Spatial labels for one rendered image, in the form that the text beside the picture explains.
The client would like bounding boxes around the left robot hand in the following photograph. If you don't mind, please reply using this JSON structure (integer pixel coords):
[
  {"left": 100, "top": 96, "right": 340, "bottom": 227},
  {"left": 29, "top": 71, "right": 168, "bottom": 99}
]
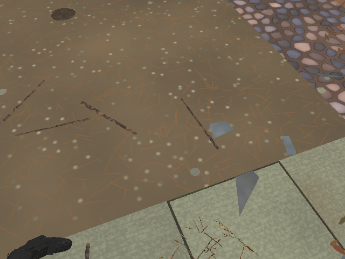
[{"left": 7, "top": 235, "right": 72, "bottom": 259}]

